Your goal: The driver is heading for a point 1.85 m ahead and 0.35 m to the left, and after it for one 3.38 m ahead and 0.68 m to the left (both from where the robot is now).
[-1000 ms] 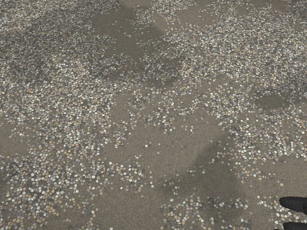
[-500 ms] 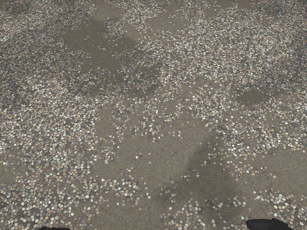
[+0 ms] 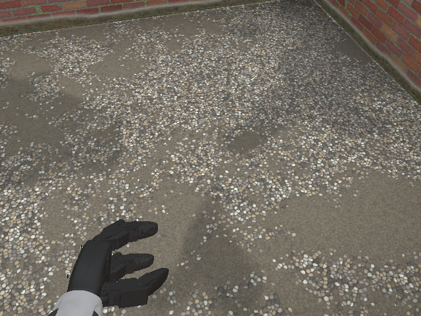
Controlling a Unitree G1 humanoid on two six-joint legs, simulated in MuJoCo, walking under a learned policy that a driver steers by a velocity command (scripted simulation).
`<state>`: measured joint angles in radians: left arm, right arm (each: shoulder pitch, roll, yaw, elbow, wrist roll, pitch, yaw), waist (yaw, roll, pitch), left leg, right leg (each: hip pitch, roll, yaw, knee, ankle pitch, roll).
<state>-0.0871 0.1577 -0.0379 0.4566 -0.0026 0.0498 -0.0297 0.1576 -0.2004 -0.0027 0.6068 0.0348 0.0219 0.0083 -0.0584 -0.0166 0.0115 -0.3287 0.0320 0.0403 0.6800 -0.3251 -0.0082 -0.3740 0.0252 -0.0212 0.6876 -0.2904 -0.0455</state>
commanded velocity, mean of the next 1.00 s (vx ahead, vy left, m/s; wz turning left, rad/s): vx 1.00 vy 0.00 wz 0.41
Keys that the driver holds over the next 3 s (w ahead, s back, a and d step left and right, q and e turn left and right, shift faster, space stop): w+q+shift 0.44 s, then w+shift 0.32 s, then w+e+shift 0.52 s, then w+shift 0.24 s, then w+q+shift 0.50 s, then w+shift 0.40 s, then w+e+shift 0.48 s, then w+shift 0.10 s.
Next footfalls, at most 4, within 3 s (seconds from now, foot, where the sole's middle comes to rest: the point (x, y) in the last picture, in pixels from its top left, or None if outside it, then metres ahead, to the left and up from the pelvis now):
none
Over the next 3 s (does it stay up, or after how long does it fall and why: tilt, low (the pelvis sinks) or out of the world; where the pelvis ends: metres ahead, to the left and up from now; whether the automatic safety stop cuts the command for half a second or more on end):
stays up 0.03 0.01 0.00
